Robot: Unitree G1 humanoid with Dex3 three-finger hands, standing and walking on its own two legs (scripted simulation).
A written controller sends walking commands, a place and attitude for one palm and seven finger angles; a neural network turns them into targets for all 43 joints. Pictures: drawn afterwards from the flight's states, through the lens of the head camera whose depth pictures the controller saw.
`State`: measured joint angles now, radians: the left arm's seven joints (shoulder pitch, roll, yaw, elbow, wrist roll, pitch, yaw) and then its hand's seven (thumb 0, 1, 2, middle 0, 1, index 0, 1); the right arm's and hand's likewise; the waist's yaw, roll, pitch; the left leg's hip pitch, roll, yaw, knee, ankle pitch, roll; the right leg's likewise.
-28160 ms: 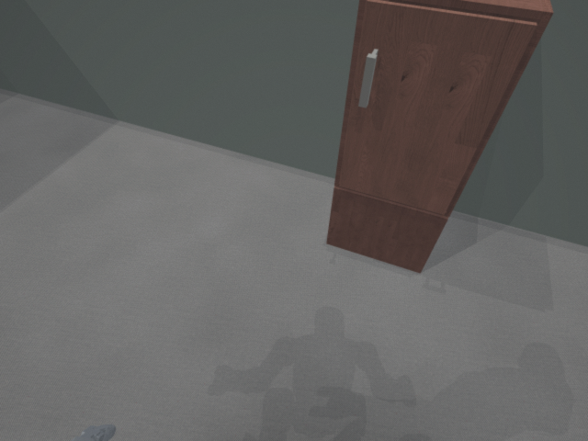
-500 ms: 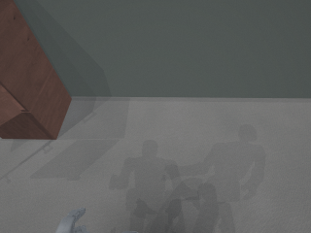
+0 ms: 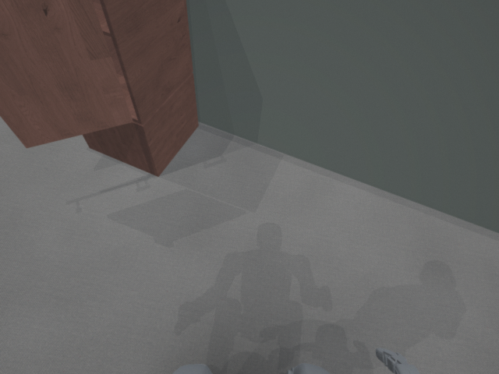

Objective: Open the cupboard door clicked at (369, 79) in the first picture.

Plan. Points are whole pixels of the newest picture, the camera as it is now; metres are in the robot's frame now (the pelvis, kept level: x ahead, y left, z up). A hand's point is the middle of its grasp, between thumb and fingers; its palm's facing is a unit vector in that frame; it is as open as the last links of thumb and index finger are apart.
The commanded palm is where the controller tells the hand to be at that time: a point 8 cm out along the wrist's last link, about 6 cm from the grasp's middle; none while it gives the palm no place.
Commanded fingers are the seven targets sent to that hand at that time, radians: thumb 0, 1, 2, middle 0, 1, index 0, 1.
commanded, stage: turn to face it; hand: left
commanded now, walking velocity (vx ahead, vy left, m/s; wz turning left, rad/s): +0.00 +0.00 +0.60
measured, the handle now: out of the picture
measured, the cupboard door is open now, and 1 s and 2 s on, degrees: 49 49 49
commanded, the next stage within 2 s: take the last steps up to it in 0.68 s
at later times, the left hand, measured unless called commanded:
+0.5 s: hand out of the picture +0.08 +0.16 -0.13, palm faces +0.25 -0.93 -0.27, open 7.3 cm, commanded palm none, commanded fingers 0.00 0.90 0.90 -0.20 -0.30 -0.20 -0.30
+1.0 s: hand out of the picture -0.06 +0.19 -0.16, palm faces +0.51 -0.83 -0.20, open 7.4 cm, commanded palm none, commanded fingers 0.00 0.90 0.90 -0.20 -0.30 -0.20 -0.30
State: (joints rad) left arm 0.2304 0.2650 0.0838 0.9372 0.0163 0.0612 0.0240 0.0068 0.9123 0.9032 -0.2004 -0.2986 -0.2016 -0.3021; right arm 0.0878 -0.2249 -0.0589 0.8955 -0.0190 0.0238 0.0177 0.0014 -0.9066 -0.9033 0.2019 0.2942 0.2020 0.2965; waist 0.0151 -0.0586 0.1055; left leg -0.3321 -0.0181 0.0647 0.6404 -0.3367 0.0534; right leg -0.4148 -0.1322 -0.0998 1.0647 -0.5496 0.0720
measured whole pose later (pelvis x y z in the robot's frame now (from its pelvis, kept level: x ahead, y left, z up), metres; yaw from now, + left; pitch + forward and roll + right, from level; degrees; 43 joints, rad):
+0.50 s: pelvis +0.02 -0.05 +0.01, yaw +16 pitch +1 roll +1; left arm 0.15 0.16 0.03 0.86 0.01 0.00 0.03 0.00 0.91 0.90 -0.20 -0.30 -0.20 -0.30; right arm 0.18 -0.25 -0.09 0.97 -0.02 0.08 0.02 0.00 -0.91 -0.90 0.20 0.29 0.20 0.30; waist -0.04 0.04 0.10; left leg -0.50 -0.05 -0.05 1.15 -0.43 -0.04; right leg -0.23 -0.06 -0.11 0.54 -0.32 -0.02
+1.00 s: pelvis +0.02 +0.01 +0.02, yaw +27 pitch +0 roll -1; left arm 0.26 0.23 0.07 1.01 0.02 0.03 0.00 0.01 0.91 0.90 -0.20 -0.30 -0.20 -0.30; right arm 0.15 -0.17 -0.02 0.96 -0.02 -0.02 -0.01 0.00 -0.90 -0.90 0.20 0.29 0.20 0.30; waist 0.04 -0.04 0.06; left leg -0.20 -0.04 0.05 0.44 -0.25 0.08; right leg -0.46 -0.10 -0.04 1.09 -0.40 0.05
